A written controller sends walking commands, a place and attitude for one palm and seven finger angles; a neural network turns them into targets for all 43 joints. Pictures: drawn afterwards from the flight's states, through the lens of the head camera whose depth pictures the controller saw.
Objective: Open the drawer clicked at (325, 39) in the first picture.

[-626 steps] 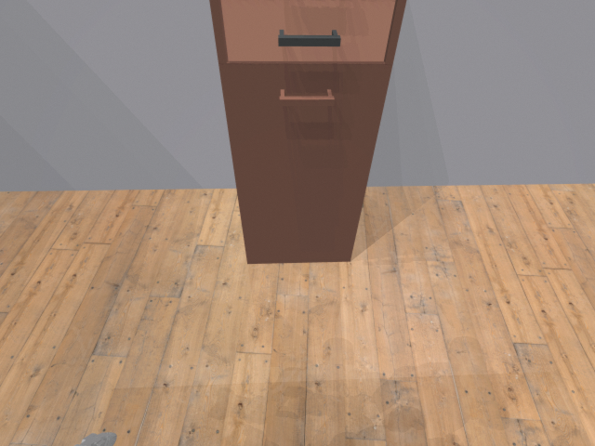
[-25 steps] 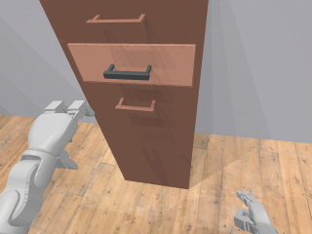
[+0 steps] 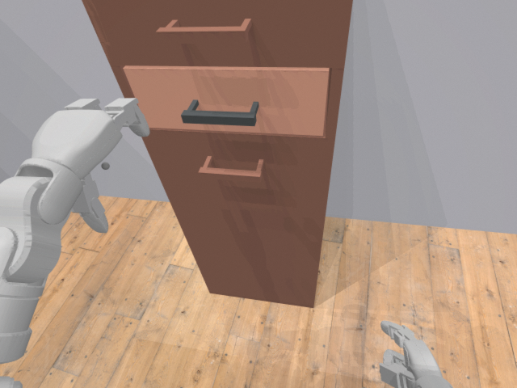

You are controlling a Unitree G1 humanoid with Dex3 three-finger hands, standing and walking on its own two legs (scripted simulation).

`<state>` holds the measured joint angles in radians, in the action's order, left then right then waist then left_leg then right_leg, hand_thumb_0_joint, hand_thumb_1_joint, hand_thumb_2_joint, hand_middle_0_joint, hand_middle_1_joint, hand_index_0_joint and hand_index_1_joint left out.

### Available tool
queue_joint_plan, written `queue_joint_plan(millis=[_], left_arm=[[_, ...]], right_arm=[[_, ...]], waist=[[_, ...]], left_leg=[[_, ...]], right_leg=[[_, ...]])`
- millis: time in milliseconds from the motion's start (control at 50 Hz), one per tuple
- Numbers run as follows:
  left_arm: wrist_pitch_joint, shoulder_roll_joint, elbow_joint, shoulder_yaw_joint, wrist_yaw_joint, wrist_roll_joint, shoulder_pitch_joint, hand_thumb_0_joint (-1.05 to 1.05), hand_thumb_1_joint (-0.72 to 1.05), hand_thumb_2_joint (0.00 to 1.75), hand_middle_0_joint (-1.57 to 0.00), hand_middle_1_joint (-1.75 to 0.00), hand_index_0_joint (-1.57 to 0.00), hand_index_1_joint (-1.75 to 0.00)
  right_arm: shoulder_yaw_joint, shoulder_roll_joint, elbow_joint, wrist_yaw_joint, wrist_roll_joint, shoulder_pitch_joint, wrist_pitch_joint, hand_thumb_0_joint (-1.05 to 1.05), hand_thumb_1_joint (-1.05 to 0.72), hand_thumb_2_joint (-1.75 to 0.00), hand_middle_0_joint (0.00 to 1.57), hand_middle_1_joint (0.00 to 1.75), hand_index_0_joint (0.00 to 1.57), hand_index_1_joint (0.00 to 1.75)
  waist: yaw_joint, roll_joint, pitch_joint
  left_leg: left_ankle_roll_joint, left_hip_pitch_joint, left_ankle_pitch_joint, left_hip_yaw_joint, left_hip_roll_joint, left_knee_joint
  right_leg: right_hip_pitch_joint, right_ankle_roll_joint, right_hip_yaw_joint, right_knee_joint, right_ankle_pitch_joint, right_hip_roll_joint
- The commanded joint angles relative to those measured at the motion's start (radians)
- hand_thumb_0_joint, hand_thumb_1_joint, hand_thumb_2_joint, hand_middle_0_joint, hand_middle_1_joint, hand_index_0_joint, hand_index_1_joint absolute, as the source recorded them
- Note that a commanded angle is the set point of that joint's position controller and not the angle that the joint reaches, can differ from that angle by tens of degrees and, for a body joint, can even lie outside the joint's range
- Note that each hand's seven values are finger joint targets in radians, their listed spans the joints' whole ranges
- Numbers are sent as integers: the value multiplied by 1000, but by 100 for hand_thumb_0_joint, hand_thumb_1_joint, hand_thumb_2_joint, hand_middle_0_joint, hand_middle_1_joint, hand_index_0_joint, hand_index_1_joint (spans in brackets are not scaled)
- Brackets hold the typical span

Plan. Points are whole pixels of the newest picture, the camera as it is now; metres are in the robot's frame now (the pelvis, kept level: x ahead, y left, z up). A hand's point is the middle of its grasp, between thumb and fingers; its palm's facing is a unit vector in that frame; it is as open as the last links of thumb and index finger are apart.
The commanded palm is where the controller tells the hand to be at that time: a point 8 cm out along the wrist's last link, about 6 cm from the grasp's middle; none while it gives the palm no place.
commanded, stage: raise the hand with hooked fingers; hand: left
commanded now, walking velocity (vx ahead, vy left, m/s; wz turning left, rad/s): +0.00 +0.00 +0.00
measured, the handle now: (221, 111) +0.55 +0.15 +0.15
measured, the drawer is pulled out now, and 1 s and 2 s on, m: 0.00 0.00 0.00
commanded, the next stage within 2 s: move the hooked fingers above the handle in 0.22 s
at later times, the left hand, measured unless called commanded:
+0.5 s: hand (126, 176) +0.32 +0.22 +0.20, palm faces +0.08 -0.02 -1.00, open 13.8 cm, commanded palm +0.30 +0.22 +0.27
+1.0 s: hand (159, 142) +0.39 +0.20 +0.20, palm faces +0.09 -0.04 -0.99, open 13.8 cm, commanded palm +0.36 +0.20 +0.27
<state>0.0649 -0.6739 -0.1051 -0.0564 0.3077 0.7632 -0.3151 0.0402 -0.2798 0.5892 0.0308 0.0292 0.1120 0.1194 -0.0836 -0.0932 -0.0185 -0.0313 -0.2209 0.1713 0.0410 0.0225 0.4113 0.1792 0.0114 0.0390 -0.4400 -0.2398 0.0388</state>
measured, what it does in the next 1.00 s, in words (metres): stands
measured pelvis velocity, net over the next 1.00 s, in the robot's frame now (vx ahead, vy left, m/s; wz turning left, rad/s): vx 0.01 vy -0.02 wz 0.01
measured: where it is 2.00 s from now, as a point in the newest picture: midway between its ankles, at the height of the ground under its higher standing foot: outside the picture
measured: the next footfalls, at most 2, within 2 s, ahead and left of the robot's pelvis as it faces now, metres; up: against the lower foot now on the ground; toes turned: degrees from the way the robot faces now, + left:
none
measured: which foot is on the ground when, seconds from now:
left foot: down 0.00-1.00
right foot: down 0.00-1.00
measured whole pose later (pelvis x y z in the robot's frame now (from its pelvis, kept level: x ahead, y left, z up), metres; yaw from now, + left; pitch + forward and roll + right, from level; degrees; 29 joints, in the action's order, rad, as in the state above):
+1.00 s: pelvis +0.01 -0.02 +0.00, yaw +0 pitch +2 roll +1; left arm 0.02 -0.60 0.15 0.06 0.23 0.81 -0.54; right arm 0.01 -0.30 0.63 0.02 0.04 0.16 0.13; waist -0.06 -0.09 0.01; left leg -0.01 -0.27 0.18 0.03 0.01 0.42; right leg 0.23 -0.01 0.05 -0.47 -0.27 0.02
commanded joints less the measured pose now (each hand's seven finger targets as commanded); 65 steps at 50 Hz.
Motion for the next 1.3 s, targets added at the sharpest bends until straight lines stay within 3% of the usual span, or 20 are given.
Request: queue_joint_plan(millis=[0,60,160,300,380,420,460,520,600,660,700,760,820,900,960,1000,1040,1100,1160,1280], left_arm=[[-44,-243,-197,-178,-56,-18,-277,0,-50,30,-30,-120,-30,-120],[-58,-284,-223,-221,-95,-21,-320,0,-50,30,-30,-120,-30,-120],[-45,-266,-183,-213,-133,-17,-329,0,-50,30,-30,-120,-30,-120],[-1,-200,-137,-112,-84,1,-289,0,-50,30,-30,-120,-30,-120],[-31,-213,-109,-92,-80,20,-432,0,-50,30,-30,-120,-30,-120],[-51,-215,-96,-93,-87,21,-476,0,-50,30,-30,-120,-30,-120],[-66,-267,-62,-145,-100,18,-506,0,-50,30,-30,-120,-30,-120],[-70,-260,37,-145,-109,16,-518,0,-50,30,-30,-120,-30,-120],[-56,-182,57,-59,-101,31,-556,0,-50,30,-30,-120,-30,-120],[-46,-191,74,-62,-88,38,-526,0,-50,30,-30,-120,-30,-120],[-43,-153,80,-20,-77,37,-548,0,-50,30,-30,-120,-30,-120],[-62,-232,29,-94,-85,35,-570,0,-50,30,-30,-120,-30,-120],[-70,-226,19,-107,-101,26,-571,0,-50,30,-30,-120,-30,-120],[-46,-161,90,-43,-126,33,-621,0,-50,30,-30,-120,-30,-120],[-27,-194,115,-56,-140,55,-663,0,-50,30,-30,-120,-30,-120],[-16,-159,129,-14,-136,65,-694,0,-50,30,-30,-120,-30,-120],[-11,-177,132,-25,-132,75,-691,0,-50,30,-30,-120,-30,-120],[0,-113,156,43,-119,72,-727,0,-50,30,-30,-120,-30,-120],[0,-132,141,27,-116,72,-739,0,-50,30,-30,-120,-30,-120],[10,-130,276,46,-128,88,-850,0,-50,30,-30,-120,-30,-120]], right_arm=[[-49,-102,-167,-7,2,-157,-62,0,-90,-90,20,30,20,30],[-55,-106,-159,-12,3,-153,-72,0,-90,-90,20,30,20,30],[-59,-104,-143,-13,6,-154,-78,0,-90,-90,20,30,20,30],[-47,-104,-151,-21,13,-177,-66,0,-90,-90,20,30,20,30],[-42,-104,-134,-35,6,-156,-79,0,-90,-90,20,30,20,30],[-42,-100,-129,-40,4,-146,-82,0,-90,-90,20,30,20,30],[-46,-105,-118,-41,4,-137,-83,0,-90,-90,20,30,20,30],[-44,-103,-107,-42,4,-128,-74,0,-90,-90,20,30,20,30],[-49,-103,-120,-32,11,-128,-63,0,-90,-90,20,30,20,30],[-54,-111,-129,-28,13,-123,-55,0,-90,-90,20,30,20,30],[-52,-109,-131,-27,14,-118,-49,0,-90,-90,20,30,20,30],[-59,-119,-135,-27,11,-108,-46,0,-90,-90,20,30,20,30],[-61,-110,-135,-23,9,-104,-42,0,-90,-90,20,30,20,30],[-62,-111,-119,-19,17,-92,-34,0,-90,-90,20,30,20,30],[-67,-118,-113,-19,17,-80,-31,0,-90,-90,20,30,20,30],[-64,-112,-111,-19,19,-78,-27,0,-90,-90,20,30,20,30],[-64,-115,-116,-18,18,-77,-20,0,-90,-90,20,30,20,30],[-62,-110,-112,-17,21,-73,-13,0,-90,-90,20,30,20,30],[-65,-112,-120,-17,20,-71,-11,0,-90,-90,20,30,20,30],[-57,-113,-97,-26,23,-43,-1,0,-90,-90,20,30,20,30]], waist=[[-13,42,256],[-19,10,265],[-21,4,286],[-2,69,216],[21,69,229],[18,53,245],[12,43,267],[10,55,257],[18,47,280],[16,77,296],[27,91,276],[13,104,343],[6,68,357],[26,77,307],[25,82,354],[32,80,366],[26,75,386],[48,79,358],[39,78,390],[58,113,354]], left_leg=[[10,102,-170,-42,-7,-44],[12,109,-143,-44,-7,-45],[14,112,-151,-40,-4,-40],[9,68,-53,-28,-1,-52],[6,79,-23,-34,5,-47],[3,90,-46,-37,9,-41],[5,97,-71,-35,8,-30],[7,67,-85,-27,10,-34],[7,75,-123,-21,11,-27],[5,71,-141,-20,12,-17],[2,62,-121,-20,12,-22],[-3,75,-185,-24,14,-9],[-4,82,-228,-20,13,-3],[2,71,-216,-18,7,-7],[2,85,-222,-19,6,0],[-1,84,-230,-19,8,5],[-1,86,-250,-22,9,6],[1,91,-249,-23,6,10],[-2,114,-285,-24,6,18],[-1,73,-236,-22,7,14]], right_leg=[[-46,-39,4,45,115,-46],[-41,-40,-2,53,79,-52],[-49,-41,-11,54,91,-47],[-22,-31,-10,67,22,-37],[0,-30,-12,80,-5,-36],[-8,-33,-13,79,20,-35],[-22,-34,-17,81,45,-40],[-36,-34,-15,76,77,-28],[-36,-37,-12,63,121,-28],[-54,-38,-17,54,153,-29],[-33,-35,-14,57,142,-26],[-84,-38,-20,38,211,-27],[-84,-39,-20,24,254,-26],[-28,-40,-7,31,215,-34],[-43,-44,-13,27,213,-35],[-39,-43,-15,19,235,-31],[-53,-45,-15,9,253,-33],[-17,-45,-6,9,249,-35],[-29,-48,-11,5,272,-38],[-4,-45,-4,10,238,-36]])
